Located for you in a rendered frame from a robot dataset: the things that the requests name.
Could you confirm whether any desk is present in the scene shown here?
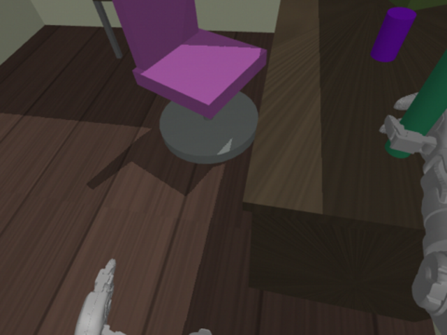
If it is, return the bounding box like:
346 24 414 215
242 0 447 322

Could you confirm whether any chair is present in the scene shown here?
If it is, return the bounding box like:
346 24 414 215
92 0 123 59

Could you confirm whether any left robot hand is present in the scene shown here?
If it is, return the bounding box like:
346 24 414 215
74 258 126 335

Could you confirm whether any office chair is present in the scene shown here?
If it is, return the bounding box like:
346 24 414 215
112 0 267 164

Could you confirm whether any right robot hand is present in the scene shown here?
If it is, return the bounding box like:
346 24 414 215
379 93 447 161

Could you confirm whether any right robot arm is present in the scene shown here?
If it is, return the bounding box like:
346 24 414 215
412 148 447 335

